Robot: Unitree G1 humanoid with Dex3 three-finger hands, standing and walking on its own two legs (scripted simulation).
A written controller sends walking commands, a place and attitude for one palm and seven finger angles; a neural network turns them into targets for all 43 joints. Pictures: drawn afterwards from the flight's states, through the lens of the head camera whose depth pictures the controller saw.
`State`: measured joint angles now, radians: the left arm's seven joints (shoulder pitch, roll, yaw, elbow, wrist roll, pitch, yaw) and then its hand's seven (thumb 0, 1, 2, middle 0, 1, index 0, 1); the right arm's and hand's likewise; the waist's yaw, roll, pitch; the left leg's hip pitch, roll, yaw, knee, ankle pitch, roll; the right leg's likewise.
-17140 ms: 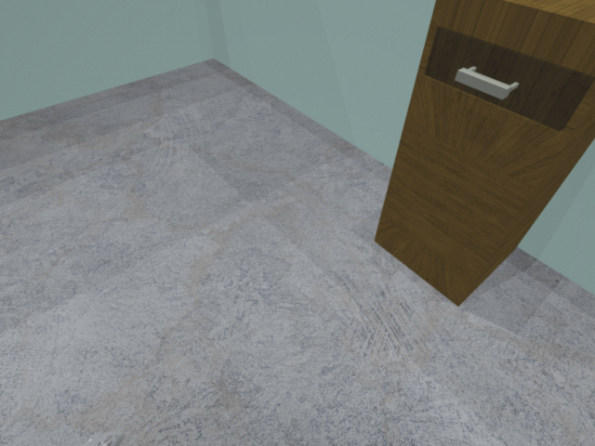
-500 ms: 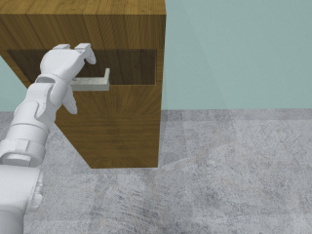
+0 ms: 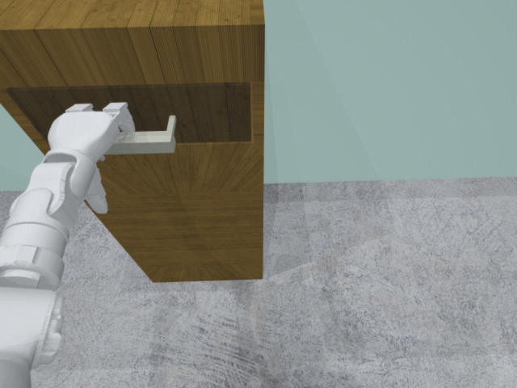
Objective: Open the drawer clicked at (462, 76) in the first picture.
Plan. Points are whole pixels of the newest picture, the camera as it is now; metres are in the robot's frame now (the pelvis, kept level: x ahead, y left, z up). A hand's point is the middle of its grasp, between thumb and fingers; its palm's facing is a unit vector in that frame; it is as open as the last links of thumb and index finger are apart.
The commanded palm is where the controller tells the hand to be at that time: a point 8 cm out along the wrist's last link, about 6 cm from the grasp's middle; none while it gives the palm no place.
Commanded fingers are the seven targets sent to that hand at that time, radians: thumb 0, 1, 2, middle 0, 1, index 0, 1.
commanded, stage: lower the fingers behind the handle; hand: left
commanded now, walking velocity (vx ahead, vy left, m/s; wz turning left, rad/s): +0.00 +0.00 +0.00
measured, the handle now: (136, 132) +0.50 +0.23 +0.09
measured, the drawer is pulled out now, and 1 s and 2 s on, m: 0.00 0.00 0.01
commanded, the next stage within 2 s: close the thumb around the handle in 0.72 s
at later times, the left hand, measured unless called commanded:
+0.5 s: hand (109, 163) +0.45 +0.27 +0.07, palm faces -0.06 -0.02 -1.00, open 13.9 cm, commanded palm +0.44 +0.26 +0.12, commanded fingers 0.00 -0.50 0.30 -0.30 -1.20 -0.30 -1.20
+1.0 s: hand (110, 162) +0.46 +0.27 +0.07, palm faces -0.05 -0.03 -1.00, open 13.0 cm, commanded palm +0.44 +0.27 +0.12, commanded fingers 0.00 0.06 0.54 -0.34 -1.26 -0.34 -1.26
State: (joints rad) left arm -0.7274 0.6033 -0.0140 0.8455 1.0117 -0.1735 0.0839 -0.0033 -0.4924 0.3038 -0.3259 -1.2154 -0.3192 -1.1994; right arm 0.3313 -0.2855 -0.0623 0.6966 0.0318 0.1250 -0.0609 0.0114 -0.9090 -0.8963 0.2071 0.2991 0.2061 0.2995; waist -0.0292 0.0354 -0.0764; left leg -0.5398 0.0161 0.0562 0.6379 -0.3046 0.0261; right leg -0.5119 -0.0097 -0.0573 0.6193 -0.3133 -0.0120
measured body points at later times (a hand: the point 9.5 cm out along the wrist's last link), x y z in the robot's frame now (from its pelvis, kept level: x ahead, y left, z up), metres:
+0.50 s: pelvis +0.01 +0.00 +0.00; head +0.08 -0.01 +0.44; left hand +0.45 +0.27 +0.12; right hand +0.07 -0.26 -0.14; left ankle +0.00 +0.10 -0.72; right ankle -0.01 -0.11 -0.72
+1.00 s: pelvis +0.01 +0.00 +0.00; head +0.07 +0.00 +0.44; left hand +0.45 +0.27 +0.12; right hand +0.05 -0.28 -0.13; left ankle +0.00 +0.10 -0.72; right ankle -0.01 -0.11 -0.72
